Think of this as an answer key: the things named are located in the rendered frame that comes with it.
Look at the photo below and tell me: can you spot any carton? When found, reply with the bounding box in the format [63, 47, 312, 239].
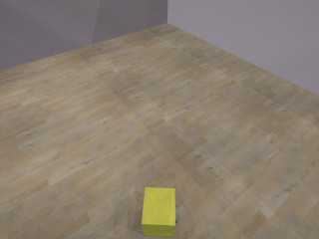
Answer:
[142, 187, 175, 238]

